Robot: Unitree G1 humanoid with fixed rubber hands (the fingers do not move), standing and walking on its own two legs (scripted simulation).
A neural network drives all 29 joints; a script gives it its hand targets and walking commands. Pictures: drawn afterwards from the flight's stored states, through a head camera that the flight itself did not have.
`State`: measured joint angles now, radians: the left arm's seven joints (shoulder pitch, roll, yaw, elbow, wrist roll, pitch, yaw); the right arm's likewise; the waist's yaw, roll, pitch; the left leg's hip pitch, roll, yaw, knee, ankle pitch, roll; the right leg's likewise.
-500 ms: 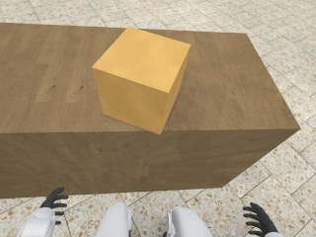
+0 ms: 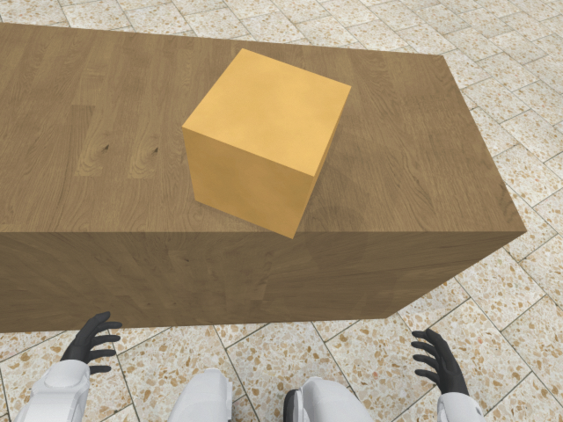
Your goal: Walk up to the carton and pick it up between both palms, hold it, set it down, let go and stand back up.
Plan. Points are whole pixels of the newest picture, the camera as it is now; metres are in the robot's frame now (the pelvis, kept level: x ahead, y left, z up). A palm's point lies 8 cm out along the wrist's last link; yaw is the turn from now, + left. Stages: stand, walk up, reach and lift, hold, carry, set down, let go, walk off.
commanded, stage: reach and lift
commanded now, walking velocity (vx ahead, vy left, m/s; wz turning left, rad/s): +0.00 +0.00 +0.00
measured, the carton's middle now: (268, 146) +0.49 +0.03 +0.03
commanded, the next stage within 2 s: none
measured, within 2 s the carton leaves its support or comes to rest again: neither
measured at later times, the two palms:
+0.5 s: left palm (60, 346) +0.20 +0.28 -0.04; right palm (419, 361) +0.18 -0.19 -0.02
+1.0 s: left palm (31, 318) +0.22 +0.31 +0.01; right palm (399, 359) +0.18 -0.14 +0.02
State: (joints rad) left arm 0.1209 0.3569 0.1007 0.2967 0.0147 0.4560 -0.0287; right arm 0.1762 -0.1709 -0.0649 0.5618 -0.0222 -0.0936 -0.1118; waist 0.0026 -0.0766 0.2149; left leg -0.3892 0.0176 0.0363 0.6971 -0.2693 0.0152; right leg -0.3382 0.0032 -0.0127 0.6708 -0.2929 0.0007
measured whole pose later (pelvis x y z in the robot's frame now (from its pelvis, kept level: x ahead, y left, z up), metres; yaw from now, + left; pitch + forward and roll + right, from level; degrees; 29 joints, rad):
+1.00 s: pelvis +0.03 +0.02 +0.02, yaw +0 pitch -2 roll -3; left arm 0.29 0.57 0.06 0.02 -0.28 0.11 -0.17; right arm 0.54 0.03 0.17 -0.11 0.07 -0.06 -0.39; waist 0.05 -0.05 0.22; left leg -0.27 0.01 0.04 0.53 -0.23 0.05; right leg -0.17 0.00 -0.01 0.41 -0.20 0.03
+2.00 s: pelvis +0.05 +0.01 +0.02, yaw +0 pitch -1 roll -2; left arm 0.08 0.62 -0.03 -0.06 -0.44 0.23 -0.16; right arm 0.32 0.07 0.19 -0.34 0.12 0.32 -0.47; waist 0.07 -0.04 0.13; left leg -0.26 0.01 0.04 0.54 -0.27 0.04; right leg -0.17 0.00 -0.01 0.44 -0.25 0.03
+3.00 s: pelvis +0.07 +0.01 +0.02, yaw +0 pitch +1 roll -2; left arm -0.49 0.62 -0.06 0.31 -0.42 0.39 -0.16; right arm -0.25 0.01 0.04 0.05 0.20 0.36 -0.45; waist -0.05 -0.04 0.11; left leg -0.26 0.01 0.04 0.51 -0.27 0.03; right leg -0.16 0.00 -0.01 0.37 -0.23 0.03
